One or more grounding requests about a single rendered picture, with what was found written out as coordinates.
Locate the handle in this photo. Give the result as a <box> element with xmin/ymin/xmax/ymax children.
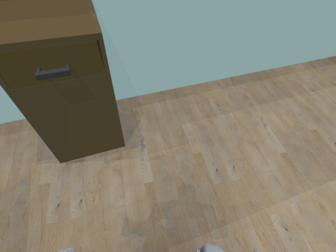
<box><xmin>35</xmin><ymin>62</ymin><xmax>71</xmax><ymax>81</ymax></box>

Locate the cabinet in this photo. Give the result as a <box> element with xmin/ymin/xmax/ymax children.
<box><xmin>0</xmin><ymin>0</ymin><xmax>125</xmax><ymax>163</ymax></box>

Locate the drawer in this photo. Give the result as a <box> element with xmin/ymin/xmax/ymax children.
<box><xmin>0</xmin><ymin>40</ymin><xmax>104</xmax><ymax>89</ymax></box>

